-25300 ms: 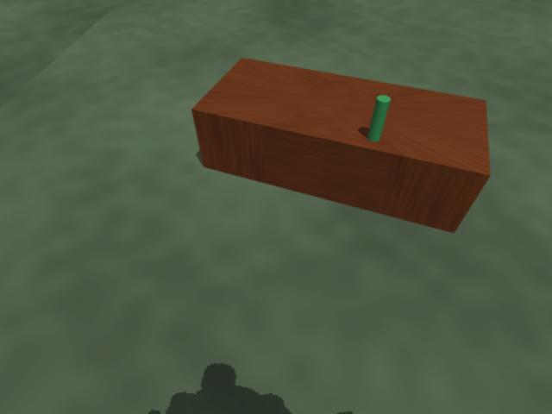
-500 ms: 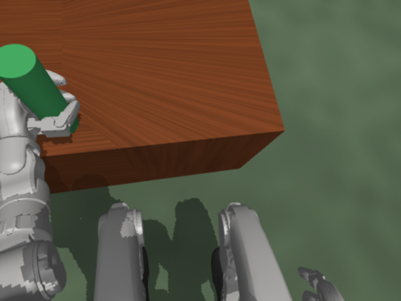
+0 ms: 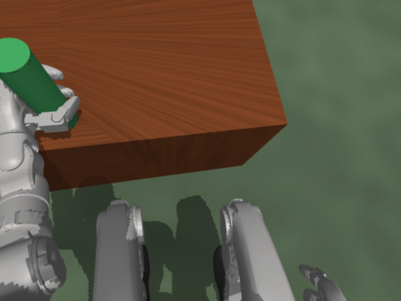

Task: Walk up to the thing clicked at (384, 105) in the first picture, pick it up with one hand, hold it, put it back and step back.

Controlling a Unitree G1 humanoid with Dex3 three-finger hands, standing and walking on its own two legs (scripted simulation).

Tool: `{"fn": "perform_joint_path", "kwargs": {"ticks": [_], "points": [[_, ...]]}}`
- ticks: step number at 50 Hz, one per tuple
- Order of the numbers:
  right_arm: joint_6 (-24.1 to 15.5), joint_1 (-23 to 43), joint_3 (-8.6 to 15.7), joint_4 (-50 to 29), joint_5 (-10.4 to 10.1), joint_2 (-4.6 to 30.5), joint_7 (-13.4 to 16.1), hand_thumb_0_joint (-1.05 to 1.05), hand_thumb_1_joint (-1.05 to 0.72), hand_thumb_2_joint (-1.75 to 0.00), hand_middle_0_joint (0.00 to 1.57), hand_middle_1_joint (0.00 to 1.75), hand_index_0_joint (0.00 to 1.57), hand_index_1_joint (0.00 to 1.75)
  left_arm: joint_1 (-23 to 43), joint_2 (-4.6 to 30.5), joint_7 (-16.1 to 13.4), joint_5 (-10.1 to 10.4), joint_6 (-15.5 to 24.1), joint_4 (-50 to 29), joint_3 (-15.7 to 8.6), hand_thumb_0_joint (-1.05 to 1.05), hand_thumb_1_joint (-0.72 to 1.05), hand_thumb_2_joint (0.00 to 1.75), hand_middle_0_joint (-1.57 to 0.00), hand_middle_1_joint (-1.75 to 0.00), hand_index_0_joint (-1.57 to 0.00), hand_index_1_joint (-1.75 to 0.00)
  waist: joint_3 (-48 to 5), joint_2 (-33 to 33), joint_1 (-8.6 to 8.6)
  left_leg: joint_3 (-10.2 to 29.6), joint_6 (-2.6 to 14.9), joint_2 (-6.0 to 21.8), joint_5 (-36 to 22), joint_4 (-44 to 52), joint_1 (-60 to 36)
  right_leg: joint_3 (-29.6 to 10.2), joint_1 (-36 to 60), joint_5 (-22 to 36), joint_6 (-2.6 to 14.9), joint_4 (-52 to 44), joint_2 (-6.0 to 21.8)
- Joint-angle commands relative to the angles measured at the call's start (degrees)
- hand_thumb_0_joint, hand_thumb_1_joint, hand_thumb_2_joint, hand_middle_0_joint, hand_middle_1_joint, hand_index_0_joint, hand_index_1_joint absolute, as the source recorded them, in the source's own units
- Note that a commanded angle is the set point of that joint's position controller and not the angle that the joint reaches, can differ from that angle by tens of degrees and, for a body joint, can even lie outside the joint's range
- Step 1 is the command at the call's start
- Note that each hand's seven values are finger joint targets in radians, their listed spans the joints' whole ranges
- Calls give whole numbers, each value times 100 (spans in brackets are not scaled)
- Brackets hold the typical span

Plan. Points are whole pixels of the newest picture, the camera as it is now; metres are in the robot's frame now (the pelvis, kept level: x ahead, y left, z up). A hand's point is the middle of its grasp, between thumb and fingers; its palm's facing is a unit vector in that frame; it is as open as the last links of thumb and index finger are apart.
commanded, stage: open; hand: left
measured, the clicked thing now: (41, 93) +0.47 +0.27 +0.01
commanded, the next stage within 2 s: withdraw in 0.30 s
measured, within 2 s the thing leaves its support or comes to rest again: neither
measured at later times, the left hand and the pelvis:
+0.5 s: hand (51, 98) +0.48 +0.26 +0.00, palm faces +0.21 -0.98 -0.01, open 14.9 cm; pelvis +0.00 +0.00 +0.00, yaw +0 degrees
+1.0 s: hand out of the picture +0.45 +0.34 +0.11, palm faces +0.28 -0.93 -0.25, open 17.0 cm; pelvis +0.02 +0.01 +0.12, yaw +2 degrees
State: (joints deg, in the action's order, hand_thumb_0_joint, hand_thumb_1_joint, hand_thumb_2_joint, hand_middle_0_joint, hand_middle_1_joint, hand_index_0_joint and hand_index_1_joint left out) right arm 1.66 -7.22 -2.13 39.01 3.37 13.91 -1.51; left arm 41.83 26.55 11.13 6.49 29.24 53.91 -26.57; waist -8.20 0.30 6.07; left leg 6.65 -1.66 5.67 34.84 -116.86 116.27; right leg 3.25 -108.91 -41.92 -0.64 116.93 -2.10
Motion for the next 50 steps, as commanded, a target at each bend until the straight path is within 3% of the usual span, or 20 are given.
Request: {"fn": "perform_joint_path", "kwargs": {"ticks": [1, 3, 5, 7, 18, 23, 27, 28, 30, 33, 34, 37, 39, 42, 43, 44, 45, 47, 49, 50], "points": [[-116, -839, 403, -300, -14, 1157, 122, 0, -92, -89, 20, 30, 20, 30, 2120, 1431, 29, 240, 474, -1503, -221, 0, -8, 54, -91, -78, -94, -75, -3973, -966, -76, -319, 290, -161, -675, 1133, -3200, 77, 1553, 1182, 256, -1631, -115], [-97, -889, 380, -281, -7, 1109, 119, 0, -92, -90, 20, 30, 20, 30, 2137, 1451, 16, 173, 452, -1528, -206, 0, -17, 44, -81, -67, -83, -65, -4032, -1027, -91, -334, 301, -152, -918, 1106, -3282, 69, 1605, 1403, 258, -1605, -123], [-97, -864, 384, -256, -14, 1111, 123, 0, -92, -89, 20, 30, 20, 30, 1928, 1226, 14, 166, 373, -1182, -125, 0, -22, 39, -76, -60, -77, -59, -3734, -946, -29, -288, 287, -141, -777, 1150, -3212, 132, 1400, 1284, 280, -1565, -137], [-97, -812, 388, -266, -28, 1114, 134, 0, -92, -89, 20, 30, 20, 30, 1873, 1271, -2, 158, 348, -1155, -156, 0, -28, 32, -70, -53, -71, -52, -3449, -962, -75, -281, 273, -139, -483, 1215, -3078, 143, 1189, 1012, 300, -1576, -137], [-74, -843, 428, -327, -54, 1146, 134, 0, -91, -90, 20, 30, 20, 30, 1804, 1176, 20, 189, 292, -1391, -110, 0, -45, 10, -38, -22, -38, -21, -3630, -955, -63, -239, 274, -137, -586, 1234, -3170, 163, 1305, 1132, 294, -1552, -125], [-69, -863, 426, -306, -53, 1123, 136, 0, -89, -89, 20, 30, 20, 30, 1698, 1396, 25, 163, 305, -1523, -264, 0, -43, 9, -20, -14, -21, -12, -3703, -931, -122, -307, 305, -136, -791, 1154, -3118, 114, 1496, 1291, 271, -1570, -127], [-29, -862, 424, -378, -73, 1144, 162, 0, -90, -89, 20, 30, 20, 30, 1870, 1989, 79, 222, 289, -2126, -616, 0, -44, 9, -17, -12, -18, -10, -4348, -1146, -305, -340, 313, -126, -1065, 1258, -3525, 28, 1959, 1506, 252, -1687, -128], [-23, -844, 425, -404, -81, 1137, 175, 0, -90, -90, 20, 30, 20, 30, 1844, 1965, 102, 233, 243, -2198, -588, 0, -44, 9, -16, -12, -17, -10, -4384, -1218, -281, -325, 308, -123, -1053, 1336, -3641, 33, 1974, 1482, 251, -1728, -125], [-7, -864, 417, -422, -131, 1127, 218, 0, -90, -90, 20, 30, 20, 30, 1821, 2236, 85, 244, 106, -2280, -741, 0, -44, 9, -12, -9, -14, -8, -4375, -1139, -314, -298, 319, -115, -1002, 1480, -3682, 15, 2117, 1440, 239, -1901, -131], [6, -869, 429, -492, -200, 1145, 275, 0, -91, -90, 20, 30, 20, 30, 1734, 2373, 131, 291, -136, -2496, -825, 0, -47, 5, -9, -6, -10, -4, -4498, -1374, -338, -223, 289, -101, -1002, 1832, -4156, 5, 2254, 1408, 262, -2117, -107], [-4, -891, 455, -506, -225, 1155, 298, 0, -91, -90, 20, 30, 20, 30, 1585, 2240, 188, 286, -265, -2401, -693, 0, -46, 5, -9, -5, -10, -3, -4475, -1334, -264, -200, 303, -88, -1110, 1910, -4365, 19, 2315, 1518, 246, -2260, -103], [-57, -941, 463, -529, -319, 1171, 354, 0, -90, -90, 20, 30, 20, 30, 1361, 2087, 293, 341, -582, -2235, -569, 0, -45, 4, -9, -7, -11, -4, -4184, -1094, -123, -94, 304, -84, -1076, 2250, -4567, 82, 2573, 1558, 239, -2579, -83], [-114, -953, 467, -465, -336, 1190, 385, 0, -90, -90, 20, 30, 20, 30, 1284, 1816, 399, 339, -793, -1978, -325, 0, -46, 0, -6, -3, -8, 0, -3631, -1069, -12, -23, 300, -58, -1030, 2375, -4683, 105, 2338, 1539, 249, -2698, -68], [-204, -912, 445, -464, -388, 1183, 403, 0, -81, -87, 20, 30, 20, 30, 1121, 1660, 519, 407, -923, -1604, -255, 0, -38, 5, -1, -1, -2, 0, -2836, -929, 20, 32, 287, -68, -597, 2633, -4447, 104, 2181, 1215, 266, -2867, -35], [-58, -925, 494, -520, -380, 1213, 409, 0, -85, -89, 20, 30, 20, 30, 628, 2728, 177, -457, -1279, -1272, -373, 0, -42, 3, -5, -2, -5, -1, -2955, -1217, -394, -30, 246, -129, -480, 3223, -5058, -4, 2659, 1056, 286, -3317, 1], [-1, -912, 481, -614, -424, 1200, 411, 0, -85, -89, 20, 30, 20, 30, 920, 2350, -62, -361, -1421, -1402, -202, 0, -42, 2, -5, -2, -5, -1, -2756, -1082, -184, 4, 241, -104, -239, 3368, -4974, -35, 2727, 924, 267, -3498, -15], [38, -1003, 497, -623, -447, 1188, 396, 0, -84, -89, 20, 30, 20, 30, 1171, 2242, -184, -395, -1489, -1578, -144, 0, -42, 3, -5, -2, -5, -1, -2823, -1036, -93, 30, 232, -117, -131, 3516, -5068, -60, 2863, 886, 247, -3652, -2], [102, -938, 508, -725, -484, 1172, 401, 0, -88, -90, 20, 30, 20, 30, 1219, 2754, -426, -599, -1677, -1864, -222, 0, -45, 3, -6, -4, -7, -3, -3215, -1109, -206, -17, 225, -166, -322, 3812, -5549, -133, 3500, 1030, 222, -4016, 21], [175, -1139, 509, -674, -486, 1182, 431, 0, -92, -91, 20, 30, 20, 30, 1118, 3315, -715, -793, -1829, -1955, -522, 0, -51, 4, -8, -5, -8, -4, -3660, -1256, -321, -111, 269, -177, -1299, 3898, -6239, -90, 4015, 1816, 196, -4179, 27], [193, -1134, 474, -675, -487, 1138, 451, 0, -93, -91, 20, 30, 20, 30, 1197, 3472, -836, -843, -1866, -1996, -570, 0, -51, 5, -8, -6, -8, -6, -3785, -1282, -281, -183, 288, -192, -1635, 3915, -6448, -123, 4303, 2096, 169, -4321, 25]]}}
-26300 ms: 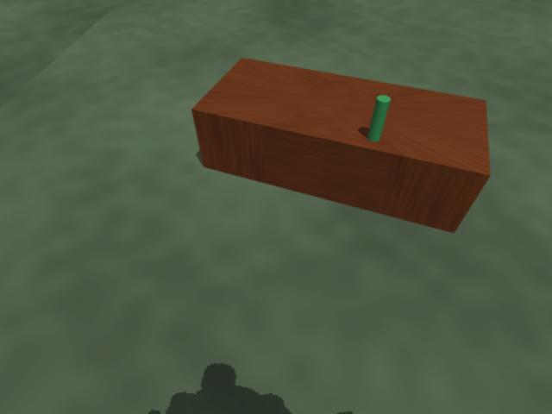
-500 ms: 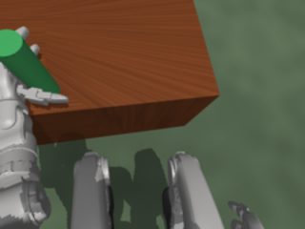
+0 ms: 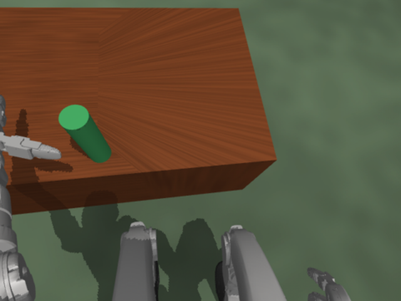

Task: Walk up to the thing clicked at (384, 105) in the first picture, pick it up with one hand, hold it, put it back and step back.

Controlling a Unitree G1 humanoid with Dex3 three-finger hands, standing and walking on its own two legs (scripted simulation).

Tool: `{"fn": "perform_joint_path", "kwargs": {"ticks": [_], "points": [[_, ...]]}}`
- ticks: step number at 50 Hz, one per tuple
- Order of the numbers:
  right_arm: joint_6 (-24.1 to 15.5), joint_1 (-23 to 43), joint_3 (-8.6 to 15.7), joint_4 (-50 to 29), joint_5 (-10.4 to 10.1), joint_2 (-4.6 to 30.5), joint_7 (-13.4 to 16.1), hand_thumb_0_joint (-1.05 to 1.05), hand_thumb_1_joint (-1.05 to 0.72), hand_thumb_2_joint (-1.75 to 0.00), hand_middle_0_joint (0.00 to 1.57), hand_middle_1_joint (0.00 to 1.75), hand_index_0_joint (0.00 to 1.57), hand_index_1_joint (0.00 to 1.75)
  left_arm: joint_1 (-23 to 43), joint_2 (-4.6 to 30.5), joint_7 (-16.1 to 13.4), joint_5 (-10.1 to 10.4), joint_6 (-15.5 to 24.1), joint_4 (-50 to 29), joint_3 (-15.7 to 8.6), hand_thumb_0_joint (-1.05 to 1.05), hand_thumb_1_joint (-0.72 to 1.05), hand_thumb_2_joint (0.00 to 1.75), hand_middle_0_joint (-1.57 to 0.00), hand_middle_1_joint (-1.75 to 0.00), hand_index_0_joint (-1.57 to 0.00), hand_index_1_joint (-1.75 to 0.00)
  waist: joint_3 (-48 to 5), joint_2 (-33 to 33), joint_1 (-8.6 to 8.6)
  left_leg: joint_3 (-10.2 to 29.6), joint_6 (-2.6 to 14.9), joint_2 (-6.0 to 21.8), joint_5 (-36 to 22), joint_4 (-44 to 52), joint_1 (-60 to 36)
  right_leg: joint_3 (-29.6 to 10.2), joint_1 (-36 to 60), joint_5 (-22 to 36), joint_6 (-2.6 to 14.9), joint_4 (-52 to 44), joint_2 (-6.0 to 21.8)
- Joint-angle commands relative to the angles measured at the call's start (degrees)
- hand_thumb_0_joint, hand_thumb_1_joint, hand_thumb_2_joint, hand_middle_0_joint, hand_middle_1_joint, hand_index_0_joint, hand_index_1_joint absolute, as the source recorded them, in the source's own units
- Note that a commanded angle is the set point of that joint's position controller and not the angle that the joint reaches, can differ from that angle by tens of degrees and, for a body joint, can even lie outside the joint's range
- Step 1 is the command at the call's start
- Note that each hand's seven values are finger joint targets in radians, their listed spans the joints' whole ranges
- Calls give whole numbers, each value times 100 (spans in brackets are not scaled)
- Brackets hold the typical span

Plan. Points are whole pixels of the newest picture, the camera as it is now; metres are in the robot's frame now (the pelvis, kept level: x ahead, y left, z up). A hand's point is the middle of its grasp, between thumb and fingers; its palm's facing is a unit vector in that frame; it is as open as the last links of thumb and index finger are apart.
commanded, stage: home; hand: left
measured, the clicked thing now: (89, 137) +0.46 +0.24 -0.11
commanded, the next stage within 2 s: none
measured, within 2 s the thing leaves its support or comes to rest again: neither
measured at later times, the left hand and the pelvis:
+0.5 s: hand out of the picture +0.34 +0.31 +0.06, palm faces +0.29 -0.88 -0.39, open 17.4 cm; pelvis +0.05 +0.01 +0.15, yaw +3 degrees
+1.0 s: hand (41, 285) +0.20 +0.19 +0.10, palm faces +0.22 -0.94 -0.26, open 17.4 cm; pelvis +0.06 +0.00 +0.18, yaw +6 degrees
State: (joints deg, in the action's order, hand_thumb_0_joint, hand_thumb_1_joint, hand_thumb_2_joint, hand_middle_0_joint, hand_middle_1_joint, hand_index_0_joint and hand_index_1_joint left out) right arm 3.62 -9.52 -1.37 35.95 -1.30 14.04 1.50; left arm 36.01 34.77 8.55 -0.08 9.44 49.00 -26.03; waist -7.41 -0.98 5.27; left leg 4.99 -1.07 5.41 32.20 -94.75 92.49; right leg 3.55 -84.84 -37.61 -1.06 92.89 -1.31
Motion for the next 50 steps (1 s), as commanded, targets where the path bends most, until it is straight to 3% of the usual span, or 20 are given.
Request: {"fn": "perform_joint_path", "kwargs": {"ticks": [1, 3, 7, 10, 13, 15, 19, 21, 23, 25, 30, 35, 38, 44, 45, 50], "points": [[14, -964, 381, -347, -17, 1101, 167, 0, -90, -90, 20, 30, 20, 30, 1711, 2692, -711, -239, 56, -1412, -673, 0, -50, 9, -6, -6, -6, -6, -3851, -1123, -203, -25, 244, -167, -1667, 1826, -4308, -126, 2079, 1887, 207, -2041, -59], [29, -952, 332, -306, -10, 1045, 185, 0, -89, -90, 20, 30, 20, 30, 1652, 2497, -965, -287, -20, -1123, -559, 0, -55, 6, -5, -5, -5, -5, -3351, -1202, -106, -13, 216, -151, -1622, 2169, -4576, -94, 2134, 1811, 212, -2304, -69], [-34, -1069, 371, -203, 48, 1079, 186, 0, -89, -90, 20, 30, 20, 30, 1181, 1781, -1298, -381, -169, 29, -193, 0, -57, 4, -5, -5, -5, -5, -2597, -1038, 54, -40, 168, -136, -1836, 2702, -4976, -51, 2425, 1926, 240, -2874, -52], [-68, -1183, 394, -208, 34, 1106, 168, 0, -89, -90, 20, 30, 20, 30, 778, 1312, -1373, -381, -321, 473, 160, 0, -60, 3, -5, -4, -4, -5, -2254, -853, 58, -153, 145, -150, -2148, 3064, -5187, -37, 2922, 2226, 256, -3339, -40], [-98, -1207, 426, -263, -16, 1131, 144, 0, -90, -90, 20, 30, 20, 30, 332, 1041, -1420, -340, -455, 419, 401, 0, -56, 5, -5, -5, -5, -5, -2092, -814, -97, -171, 77, -151, -2280, 3530, -5580, 16, 3382, 2318, 284, -3670, -40], [-118, -1215, 469, -310, -26, 1149, 158, 0, -90, -90, 20, 30, 20, 30, 195, 810, -1448, -308, -522, 232, 565, 0, -54, 6, -5, -5, -5, -6, -2126, -838, -84, -167, 40, -127, -2449, 3778, -5936, 67, 3621, 2431, 288, -3853, -64], [-154, -1138, 467, -434, -112, 1044, 241, 0, -90, -90, 20, 30, 20, 30, -656, 331, -1562, -163, -650, -591, 882, 0, -53, 7, -5, -6, -5, -6, -1957, -772, -220, -238, -3, -169, -2441, 4333, -6346, 97, 4322, 2505, 286, -4290, -51], [-184, -1094, 453, -526, -136, 993, 320, 0, -89, -90, 20, 30, 20, 30, -1086, 393, -1671, -127, -718, -1138, 820, 0, -52, 8, -5, -6, -5, -6, -1887, -760, -282, -279, -6, -185, -2518, 4546, -6503, 90, 4653, 2619, 271, -4469, -49], [-211, -929, 422, -660, -153, 942, 387, 0, -89, -90, 20, 30, 20, 30, -1453, 161, -1751, -46, -768, -1853, 1019, 0, -51, 8, -5, -6, -5, -6, -1661, -842, -333, -332, -14, -210, -2377, 4803, -6683, 61, 4864, 2543, 272, -4654, -29], [-252, -795, 380, -764, -148, 842, 470, 0, -90, -90, 20, 30, 20, 30, -2051, 45, -1833, 0, -842, -2305, 1012, 0, -52, 7, -5, -6, -5, -6, -1515, -887, -418, -365, -8, -230, -2304, 4974, -6724, 46, 5089, 2524, 265, -4777, -22], [-368, -464, 328, -984, -111, 687, 615, 0, -90, -90, 20, 30, 20, 30, -3447, -913, -1867, 113, -1043, -3212, 1688, 0, -54, 6, -5, -5, -5, -5, -1074, -729, -402, -463, 5, -250, -2376, 5251, -6896, 71, 5374, 2627, 237, -5001, -23], [-493, -216, 302, -1153, -88, 545, 669, 0, -90, -90, 20, 30, 20, 30, -4762, -1546, -1803, 176, -1279, -4242, 2283, 0, -52, 8, -5, -6, -5, -6, -832, -273, -385, -588, 72, -323, -2597, 5263, -6925, 47, 5723, 2944, 144, -5202, -7], [-541, -91, 293, -1205, -85, 535, 694, 0, -90, -90, 20, 30, 20, 30, -5197, -1558, -1789, 165, -1398, -4574, 2321, 0, -53, 7, -5, -6, -5, -6, -407, 39, -351, -613, 115, -341, -2218, 5321, -6794, 34, 5630, 2629, 99, -5363, 4], [-697, 25, 226, -1323, -23, 427, 776, 0, -90, -90, 20, 30, 20, 30, -5185, -1573, -1745, 144, -1484, -5174, 2298, 0, -54, 6, -5, -5, -5, -5, -83, 44, -302, -680, 156, -429, -1535, 5351, -6721, -75, 5503, 2011, 64, -5557, 81], [-740, 6, 237, -1361, -1, 417, 807, 0, -90, -90, 20, 30, 20, 30, -5361, -1597, -1746, 125, -1501, -5218, 2298, 0, -55, 6, -5, -5, -5, -5, -315, 136, -309, -693, 174, -438, -1761, 5271, -6805, -97, 5646, 2260, 43, -5532, 96], [-904, -19, 218, -1303, 47, 404, 833, 0, -90, -90, 20, 30, 20, 30, -5335, -1803, -1726, 102, -1583, -5208, 2438, 0, -55, 5, -5, -5, -5, -5, -270, -57, -332, -677, 148, -457, -1830, 5240, -6876, -107, 5604, 2317, 77, -5464, 116]]}}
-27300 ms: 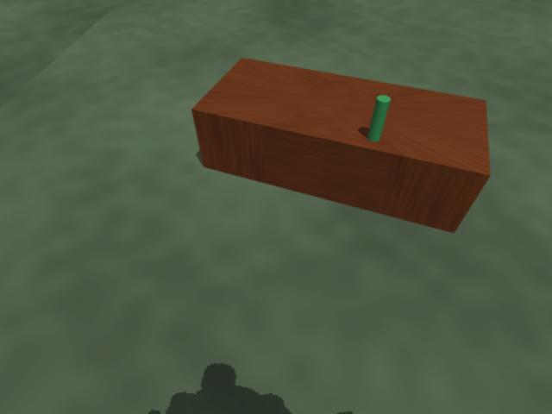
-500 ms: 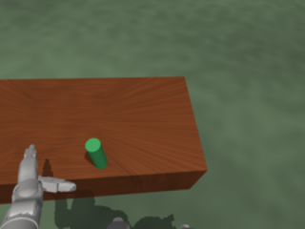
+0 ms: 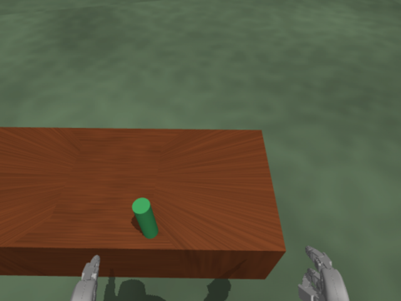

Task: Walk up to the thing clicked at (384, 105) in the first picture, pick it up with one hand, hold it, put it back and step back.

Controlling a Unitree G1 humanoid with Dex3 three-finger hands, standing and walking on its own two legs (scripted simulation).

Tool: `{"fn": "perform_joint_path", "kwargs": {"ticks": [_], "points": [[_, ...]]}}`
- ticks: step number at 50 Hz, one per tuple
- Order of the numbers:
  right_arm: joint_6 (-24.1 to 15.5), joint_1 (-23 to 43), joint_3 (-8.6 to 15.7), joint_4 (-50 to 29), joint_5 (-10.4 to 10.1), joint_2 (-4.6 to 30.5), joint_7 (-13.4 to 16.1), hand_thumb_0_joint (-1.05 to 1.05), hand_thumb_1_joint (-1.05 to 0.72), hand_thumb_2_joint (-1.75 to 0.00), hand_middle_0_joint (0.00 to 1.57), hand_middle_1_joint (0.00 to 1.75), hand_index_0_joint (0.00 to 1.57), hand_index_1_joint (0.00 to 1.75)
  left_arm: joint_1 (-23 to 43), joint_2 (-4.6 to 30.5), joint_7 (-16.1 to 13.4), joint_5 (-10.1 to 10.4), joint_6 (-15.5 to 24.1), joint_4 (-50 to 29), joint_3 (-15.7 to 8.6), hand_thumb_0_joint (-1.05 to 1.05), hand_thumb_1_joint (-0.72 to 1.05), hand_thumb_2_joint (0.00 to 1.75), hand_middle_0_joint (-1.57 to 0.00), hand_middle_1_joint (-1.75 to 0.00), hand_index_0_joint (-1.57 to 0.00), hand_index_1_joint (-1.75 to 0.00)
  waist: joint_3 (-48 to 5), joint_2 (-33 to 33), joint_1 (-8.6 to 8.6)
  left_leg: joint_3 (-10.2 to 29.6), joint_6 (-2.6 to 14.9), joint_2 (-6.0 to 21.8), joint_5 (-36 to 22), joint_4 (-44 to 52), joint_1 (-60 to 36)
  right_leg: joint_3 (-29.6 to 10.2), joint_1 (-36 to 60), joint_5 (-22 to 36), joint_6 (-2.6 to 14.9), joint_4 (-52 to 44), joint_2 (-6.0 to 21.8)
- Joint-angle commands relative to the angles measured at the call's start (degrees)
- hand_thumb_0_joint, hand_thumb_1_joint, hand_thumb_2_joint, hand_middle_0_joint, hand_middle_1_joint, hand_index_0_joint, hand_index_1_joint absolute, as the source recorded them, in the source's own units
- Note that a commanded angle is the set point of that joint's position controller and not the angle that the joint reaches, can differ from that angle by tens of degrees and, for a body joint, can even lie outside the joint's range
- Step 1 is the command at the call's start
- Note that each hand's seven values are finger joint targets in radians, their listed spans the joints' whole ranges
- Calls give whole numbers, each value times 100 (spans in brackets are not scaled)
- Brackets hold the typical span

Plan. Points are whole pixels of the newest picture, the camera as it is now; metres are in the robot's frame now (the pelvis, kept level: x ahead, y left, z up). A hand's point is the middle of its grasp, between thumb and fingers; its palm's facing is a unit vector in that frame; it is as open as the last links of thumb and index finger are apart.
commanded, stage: home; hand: left
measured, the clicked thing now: (146, 219) +0.43 +0.21 -0.28
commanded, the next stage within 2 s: stand in 1.88 s
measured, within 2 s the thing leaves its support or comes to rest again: neither
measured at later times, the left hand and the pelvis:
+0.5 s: hand out of the picture +0.12 +0.23 -0.11, palm faces -0.05 -0.93 -0.37, open 17.6 cm; pelvis +0.01 +0.00 +0.02, yaw +0 degrees
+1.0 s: hand out of the picture +0.03 +0.28 -0.12, palm faces -0.04 -0.93 -0.37, open 17.5 cm; pelvis -0.01 +0.02 +0.04, yaw +0 degrees
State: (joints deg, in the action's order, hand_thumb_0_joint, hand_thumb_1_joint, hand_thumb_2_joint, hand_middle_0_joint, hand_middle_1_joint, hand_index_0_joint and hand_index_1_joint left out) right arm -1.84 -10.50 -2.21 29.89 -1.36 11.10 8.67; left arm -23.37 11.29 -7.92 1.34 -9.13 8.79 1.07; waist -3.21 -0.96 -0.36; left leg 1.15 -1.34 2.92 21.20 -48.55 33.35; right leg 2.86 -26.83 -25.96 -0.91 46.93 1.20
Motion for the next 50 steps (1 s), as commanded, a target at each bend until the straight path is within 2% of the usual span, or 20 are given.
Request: {"fn": "perform_joint_path", "kwargs": {"ticks": [1, 4, 9, 11, 12, 13, 14, 17, 18, 22, 24, 25, 29, 31, 37, 40, 44, 46, 49, 50], "points": [[-379, 86, 315, -724, 56, 702, 120, 0, -90, -90, 20, 30, 20, 30, 482, 497, -86, -49, 252, -1160, -225, 0, -56, 5, -5, -5, -5, -5, -807, -77, 226, -288, 170, -209, -835, 595, -1008, -27, -157, 1251, 61, -854, -140], [-433, 63, 320, -730, 61, 706, 104, 0, -90, -90, 20, 30, 20, 30, 157, 572, -96, -66, 204, -1146, -321, 0, -56, 5, -5, -5, -5, -5, -977, 75, 127, -295, 186, -233, -1141, 498, -991, -38, 55, 1590, 28, -836, -120], [-484, 125, 321, -721, 44, 717, 26, 0, -90, -90, 20, 30, 20, 30, 208, 572, -94, -76, 175, -1095, -311, 0, -57, 5, -5, -5, -5, -5, -562, -82, 69, -248, 148, -202, -858, 626, -796, 32, -164, 1180, 91, -832, -167], [-495, 117, 339, -782, 36, 724, 36, 0, -90, -90, 20, 30, 20, 30, 49, 656, -94, -73, 179, -1067, -438, 0, -57, 5, -5, -5, -5, -5, -629, 84, 47, -269, 163, -202, -820, 615, -786, 16, -82, 1142, 73, -859, -165], [-496, 71, 351, -772, 44, 730, 36, 0, -90, -90, 20, 30, 20, 30, 88, 650, -88, -81, 182, -1126, -390, 0, -59, 4, -4, -5, -5, -5, -718, -18, 71, -261, 161, -195, -862, 616, -817, 21, -93, 1191, 80, -812, -174], [-187, 158, 575, 411, 601, 1381, -297, 0, -90, -90, 20, 30, 20, 30, 576, 1362, 195, -617, 557, 717, -593, 0, -61, 1, -4, -5, -4, -4, -337, 81, -40, 96, 153, -56, -1071, 826, -804, -423, 642, 1098, 319, -1129, 396], [-74, 41, 625, 548, 639, 1369, -419, 0, -90, -90, 20, 30, 20, 30, 531, 1502, 348, -646, 725, 984, -641, 0, -61, 2, -4, -5, -4, -5, -588, 252, 39, 91, 247, 9, -899, 988, -1248, -578, 564, 976, 393, -1132, 444], [-31, 40, 623, 691, 507, 1355, -643, 0, -90, -90, 20, 30, 20, 30, 728, 1537, 510, -505, 1023, 1527, -439, 0, -61, 0, -4, -4, -4, -4, -361, 82, 54, 194, 334, 0, -1084, 1141, -1523, -687, 598, 1402, 429, -1335, 521], [-29, 34, 638, 788, 453, 1358, -704, 0, -90, -90, 20, 30, 20, 30, 846, 1500, 527, -469, 1059, 1724, -401, 0, -61, 2, -4, -5, -4, -4, -343, 75, 47, 168, 339, -2, -1186, 1203, -1595, -640, 689, 1601, 375, -1423, 500], [26, 108, 624, 1179, 419, 1355, -779, 0, -90, -90, 20, 30, 20, 30, 1001, 1680, 511, -376, 1142, 2505, -368, 0, -58, 4, -5, -5, -5, -5, -23, 285, 58, 126, 239, -13, -1561, 1473, -1773, -693, 1021, 2148, 257, -1770, 580], [61, 62, 631, 1368, 414, 1405, -790, 0, -90, -90, 20, 30, 20, 30, 1096, 1693, 505, -360, 1133, 2790, -365, 0, -58, 4, -5, -5, -5, -5, 112, 96, 72, 155, 234, 19, -1482, 1755, -1879, -591, 1042, 1682, 221, -1947, 513], [54, 29, 638, 1452, 403, 1456, -793, 0, -90, -90, 20, 30, 20, 30, 1043, 1714, 501, -352, 1142, 2939, -360, 0, -57, 4, -5, -5, -5, -5, 14, 56, 51, 196, 246, 63, -1853, 1750, -2040, -544, 1228, 2059, 206, -1922, 502], [103, 21, 637, 1771, 375, 1574, -776, 0, -90, -90, 20, 30, 20, 30, 1073, 1765, 498, -331, 1102, 3471, -344, 0, -57, 4, -5, -5, -5, -5, 199, 34, 42, 245, 213, 122, -1787, 2148, -2208, -475, 1355, 1700, 166, -2220, 480], [90, 28, 625, 1929, 347, 1650, -764, 0, -90, -90, 20, 30, 20, 30, 1065, 1806, 494, -311, 1099, 3694, -337, 0, -59, 4, -5, -5, -5, -5, 7, -78, 10, 304, 232, 197, -2393, 2196, -2449, -417, 1617, 2226, 147, -2176, 500], [151, 137, 572, 2351, 315, 1800, -747, 0, -90, -90, 20, 30, 20, 30, 1146, 1894, 525, -306, 996, 4329, -284, 0, -59, 3, -4, -5, -4, -5, 458, -156, 21, 484, 175, 253, -1051, 2925, -2333, -381, 1579, 1288, 107, -2577, 445], [165, 182, 573, 2489, 309, 1874, -753, 0, -90, -90, 20, 30, 20, 30, 1146, 1956, 545, -312, 992, 4564, -274, 0, -60, 3, -4, -5, -4, -5, 524, -156, 16, 523, 171, 252, -801, 3064, -2301, -403, 1597, 1110, 102, -2719, 463], [126, 114, 542, 2677, 288, 1867, -756, 0, -90, -90, 20, 30, 20, 30, 1254, 1980, 557, -285, 1019, 4783, -263, 0, -58, 4, -5, -5, -5, -5, 282, -94, 56, 500, 176, 267, -1256, 3063, -2546, -469, 1819, 1454, 96, -2774, 541], [144, 267, 531, 2739, 282, 1890, -759, 0, -90, -90, 20, 30, 20, 30, 1236, 1935, 556, -306, 1016, 4906, -229, 0, -56, 5, -5, -5, -5, -5, 595, -48, 21, 536, 158, 258, -988, 3145, -2339, -429, 1668, 1144, 68, -2937, 530], [159, 271, 539, 2805, 272, 1960, -756, 0, -90, -90, 20, 30, 20, 30, 1202, 1931, 581, -299, 982, 5040, -234, 0, -58, 4, -5, -5, -5, -5, 604, -244, 22, 634, 162, 300, -465, 3321, -2245, -388, 1654, 984, 71, -2864, 470], [146, 307, 534, 2815, 266, 1950, -755, 0, -90, -90, 20, 30, 20, 30, 1168, 1969, 588, -302, 992, 5058, -242, 0, -57, 4, -5, -5, -5, -5, 471, -213, -10, 642, 166, 312, -549, 3330, -2357, -403, 1716, 1137, 89, -2846, 497]]}}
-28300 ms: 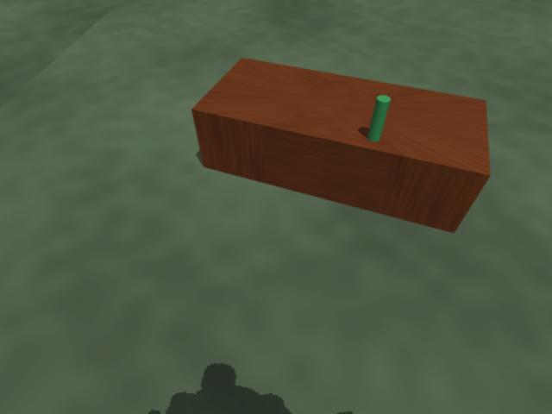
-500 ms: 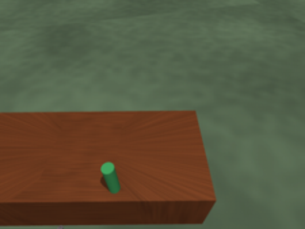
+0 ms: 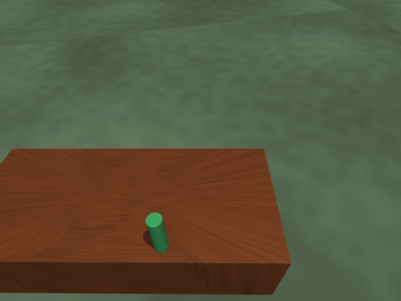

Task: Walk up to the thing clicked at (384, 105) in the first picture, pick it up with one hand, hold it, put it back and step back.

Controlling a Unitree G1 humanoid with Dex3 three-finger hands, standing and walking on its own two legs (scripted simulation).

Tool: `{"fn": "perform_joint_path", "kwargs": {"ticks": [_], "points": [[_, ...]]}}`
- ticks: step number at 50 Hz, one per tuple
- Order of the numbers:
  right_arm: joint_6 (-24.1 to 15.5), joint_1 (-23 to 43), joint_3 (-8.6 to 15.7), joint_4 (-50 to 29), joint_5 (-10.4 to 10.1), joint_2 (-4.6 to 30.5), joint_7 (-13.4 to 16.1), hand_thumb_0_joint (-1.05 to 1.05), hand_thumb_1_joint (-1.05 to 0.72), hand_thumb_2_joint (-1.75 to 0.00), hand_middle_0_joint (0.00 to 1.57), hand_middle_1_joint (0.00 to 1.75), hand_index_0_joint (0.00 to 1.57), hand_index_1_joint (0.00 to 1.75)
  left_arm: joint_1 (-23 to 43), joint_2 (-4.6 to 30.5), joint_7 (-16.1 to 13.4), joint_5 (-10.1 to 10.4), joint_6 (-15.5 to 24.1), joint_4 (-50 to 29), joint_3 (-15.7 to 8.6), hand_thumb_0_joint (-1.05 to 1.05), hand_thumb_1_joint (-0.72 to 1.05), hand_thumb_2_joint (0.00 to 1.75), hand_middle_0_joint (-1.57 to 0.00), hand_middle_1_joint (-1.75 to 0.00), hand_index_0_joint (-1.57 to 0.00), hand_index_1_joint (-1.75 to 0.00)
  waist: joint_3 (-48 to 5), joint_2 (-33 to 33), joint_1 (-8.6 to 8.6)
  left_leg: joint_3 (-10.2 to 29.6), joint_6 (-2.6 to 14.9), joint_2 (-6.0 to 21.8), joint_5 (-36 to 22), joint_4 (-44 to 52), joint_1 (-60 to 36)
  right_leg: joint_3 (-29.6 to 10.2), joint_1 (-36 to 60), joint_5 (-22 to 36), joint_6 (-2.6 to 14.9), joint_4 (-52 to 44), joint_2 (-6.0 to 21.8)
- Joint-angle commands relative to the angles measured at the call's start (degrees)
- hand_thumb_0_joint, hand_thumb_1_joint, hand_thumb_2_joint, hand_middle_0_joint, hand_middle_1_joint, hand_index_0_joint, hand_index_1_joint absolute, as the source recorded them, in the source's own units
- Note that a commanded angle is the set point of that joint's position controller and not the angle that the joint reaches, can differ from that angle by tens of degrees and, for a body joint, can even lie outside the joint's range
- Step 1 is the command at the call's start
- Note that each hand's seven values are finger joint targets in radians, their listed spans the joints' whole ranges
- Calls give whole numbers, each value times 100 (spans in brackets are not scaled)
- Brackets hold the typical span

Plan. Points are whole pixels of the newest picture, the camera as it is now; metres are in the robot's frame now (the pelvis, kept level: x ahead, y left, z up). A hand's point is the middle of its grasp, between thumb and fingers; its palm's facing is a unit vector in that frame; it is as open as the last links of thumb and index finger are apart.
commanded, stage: home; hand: left
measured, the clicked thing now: (158, 233) +0.44 +0.18 -0.32
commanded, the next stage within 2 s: stand in 0.88 s
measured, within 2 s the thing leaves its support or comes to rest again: neither
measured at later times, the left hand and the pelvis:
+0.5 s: hand out of the picture +0.04 +0.24 -0.16, palm faces -0.04 -0.93 -0.36, open 17.5 cm; pelvis +0.00 -0.01 +0.00, yaw +0 degrees
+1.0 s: hand out of the picture +0.09 +0.23 -0.15, palm faces -0.04 -0.93 -0.36, open 17.5 cm; pelvis +0.02 -0.02 +0.00, yaw +0 degrees
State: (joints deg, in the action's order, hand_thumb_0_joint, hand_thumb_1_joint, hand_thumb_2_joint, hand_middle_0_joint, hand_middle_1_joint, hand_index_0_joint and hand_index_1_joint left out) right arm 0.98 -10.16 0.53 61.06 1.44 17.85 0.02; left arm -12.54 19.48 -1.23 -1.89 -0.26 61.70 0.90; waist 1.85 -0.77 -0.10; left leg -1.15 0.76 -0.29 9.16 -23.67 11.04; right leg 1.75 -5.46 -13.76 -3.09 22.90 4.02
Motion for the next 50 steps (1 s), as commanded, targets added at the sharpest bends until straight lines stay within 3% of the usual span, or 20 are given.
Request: {"fn": "perform_joint_path", "kwargs": {"ticks": [1, 5, 9, 12, 17, 19, 22, 24, 40, 46, 49, 50], "points": [[-139, 299, 251, -283, -24, 1247, 106, 0, -90, -90, 20, 30, 20, 30, 75, 1147, -84, 27, 113, -188, -223, 0, -56, 5, -5, -5, -5, -5, -32, -176, -40, 856, -28, 641, 540, 810, -123, -313, -383, -20, 316, -473, 245], [-139, 266, 234, -188, -36, 1232, 91, 0, -90, -90, 20, 30, 20, 30, 189, 1170, -79, 15, 142, -135, -211, 0, -56, 5, -5, -5, -5, -5, 25, -29, 39, 738, -52, 573, 375, 688, -226, -381, -609, -221, 311, -652, 278], [-124, 332, 224, -159, -46, 1260, 86, 0, -90, -90, 20, 30, 20, 30, 145, 1156, -74, 28, 134, -42, -208, 0, -57, 4, -5, -5, -5, -5, 78, -40, 23, 793, -29, 603, 627, 747, -118, -364, -587, -322, 312, -646, 264], [-136, 334, 204, -116, -50, 1248, 80, 0, -90, -90, 20, 30, 20, 30, 193, 1172, -61, 38, 144, -24, -209, 0, -58, 4, -5, -5, -5, -5, 63, -4, 23, 737, -33, 597, 363, 688, -202, -427, -617, -280, 337, -692, 311], [-121, 344, 191, -100, -61, 1266, 76, 0, -90, -90, 20, 30, 20, 30, 249, 1207, -53, 43, 143, 7, -231, 0, -57, 4, -5, -5, -5, -5, 134, 30, 41, 755, -16, 594, 508, 686, -108, -430, -655, -450, 343, -711, 306], [-144, 349, 196, -102, -65, 1253, 67, 0, -90, -90, 20, 30, 20, 30, 286, 1213, -53, 47, 169, -6, -228, 0, -58, 4, -5, -5, -5, -5, -43, 153, 61, 688, -9, 600, 8, 562, -346, -478, -599, -154, 359, -756, 365], [-158, 383, 190, -54, -62, 1267, 69, 0, -90, -90, 20, 30, 20, 30, 334, 1181, -51, 72, 172, 3, -224, 0, -58, 4, -5, -5, -5, -5, -87, 93, 47, 680, 8, 643, -215, 566, -395, -468, -481, 105, 365, -724, 373], [-155, 319, 170, -8, -63, 1287, 76, 0, -90, -90, 20, 30, 20, 30, 386, 1199, -41, 87, 161, 10, -249, 0, -57, 5, -5, -5, -5, -5, 35, -18, 51, 678, -28, 615, -4, 665, -216, -456, -429, 56, 354, -709, 335], [-204, 474, 162, 53, -67, 1329, 101, 0, -90, -90, 20, 30, 20, 30, 657, 1192, -23, 100, 162, -23, -293, 0, -57, 5, -5, -5, -5, -5, -298, -24, 26, 622, -51, 731, -1060, 621, -528, -401, -69, 948, 323, -661, 389], [-217, 499, 160, 92, -65, 1340, 99, 0, -90, -90, 20, 30, 20, 30, 687, 1190, -9, 108, 147, -11, -297, 0, -59, 3, -5, -5, -5, -5, -310, 16, 24, 596, -74, 744, -1043, 638, -545, -398, -19, 933, 331, -703, 396], [-224, 487, 170, 99, -68, 1350, 100, 0, -90, -90, 20, 30, 20, 30, 710, 1212, -15, 115, 158, -45, -308, 0, -58, 4, -5, -5, -5, -5, -498, 39, 33, 561, -61, 759, -1380, 562, -652, -385, 94, 1337, 321, -640, 412], [-219, 499, 162, 107, -68, 1353, 101, 0, -90, -90, 20, 30, 20, 30, 707, 1190, -10, 108, 153, -32, -300, 0, -50, 12, -13, -13, -13, -13, -397, 34, 34, 569, -64, 749, -1240, 598, -573, -378, 72, 1189, 319, -671, 396]]}}
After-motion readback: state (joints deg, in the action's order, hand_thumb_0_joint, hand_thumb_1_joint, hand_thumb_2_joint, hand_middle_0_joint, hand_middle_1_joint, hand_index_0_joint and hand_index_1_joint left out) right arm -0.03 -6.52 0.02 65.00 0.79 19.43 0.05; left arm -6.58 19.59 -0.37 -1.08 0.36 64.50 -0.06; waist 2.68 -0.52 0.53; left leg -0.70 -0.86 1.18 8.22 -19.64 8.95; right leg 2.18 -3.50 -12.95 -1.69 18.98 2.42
